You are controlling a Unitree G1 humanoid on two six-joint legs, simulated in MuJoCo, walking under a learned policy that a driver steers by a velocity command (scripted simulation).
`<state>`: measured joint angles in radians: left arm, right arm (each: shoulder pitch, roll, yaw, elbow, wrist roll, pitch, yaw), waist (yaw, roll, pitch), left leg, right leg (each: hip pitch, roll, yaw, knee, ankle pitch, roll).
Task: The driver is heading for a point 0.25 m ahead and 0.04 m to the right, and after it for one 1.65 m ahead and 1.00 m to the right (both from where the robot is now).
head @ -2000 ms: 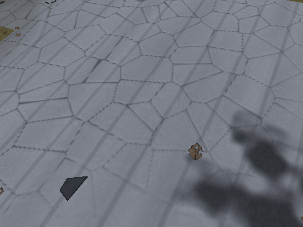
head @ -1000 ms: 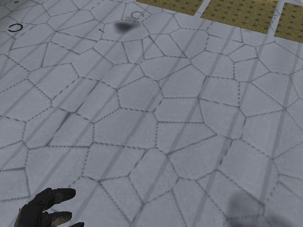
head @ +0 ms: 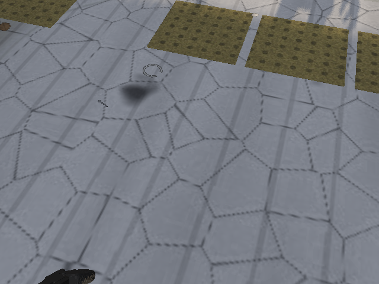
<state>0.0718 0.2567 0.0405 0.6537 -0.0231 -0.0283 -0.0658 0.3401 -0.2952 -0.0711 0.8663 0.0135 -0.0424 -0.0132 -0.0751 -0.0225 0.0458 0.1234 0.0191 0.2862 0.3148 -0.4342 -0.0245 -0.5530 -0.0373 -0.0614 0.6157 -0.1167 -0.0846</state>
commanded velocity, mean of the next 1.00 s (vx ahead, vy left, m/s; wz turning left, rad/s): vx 0.12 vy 0.00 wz -0.58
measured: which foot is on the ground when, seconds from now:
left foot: down 0.00-0.04, up 0.06-0.46, down 0.48-0.90, up 0.92-1.00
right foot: up 0.00-0.00, down 0.02-0.48, up 0.50-0.88, down 0.90-1.00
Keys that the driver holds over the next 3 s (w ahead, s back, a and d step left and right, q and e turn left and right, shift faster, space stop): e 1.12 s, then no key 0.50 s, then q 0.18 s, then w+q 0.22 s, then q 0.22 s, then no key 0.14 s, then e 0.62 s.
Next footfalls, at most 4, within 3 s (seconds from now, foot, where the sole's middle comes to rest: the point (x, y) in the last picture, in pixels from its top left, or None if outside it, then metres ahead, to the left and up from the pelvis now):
0.02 right None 0.18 -0.10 -0.76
0.48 left None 0.35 0.08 -0.76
0.90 right None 0.17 -0.13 -0.76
1.38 left None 0.33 0.04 -0.76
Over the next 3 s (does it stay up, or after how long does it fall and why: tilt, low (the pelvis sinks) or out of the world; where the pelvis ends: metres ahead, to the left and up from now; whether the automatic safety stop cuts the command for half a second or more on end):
stays up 0.41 -0.02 0.01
